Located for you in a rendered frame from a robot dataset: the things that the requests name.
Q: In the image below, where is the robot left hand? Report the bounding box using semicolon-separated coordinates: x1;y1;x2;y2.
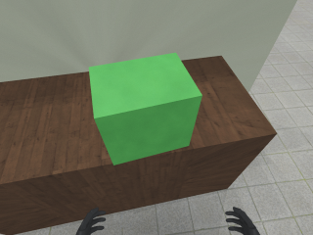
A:
75;207;106;235

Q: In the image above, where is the robot right hand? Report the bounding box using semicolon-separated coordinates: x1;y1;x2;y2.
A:
225;207;260;235

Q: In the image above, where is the carton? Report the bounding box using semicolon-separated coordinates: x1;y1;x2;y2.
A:
89;53;202;165

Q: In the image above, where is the pedestal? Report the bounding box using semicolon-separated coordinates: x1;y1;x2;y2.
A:
0;56;277;235

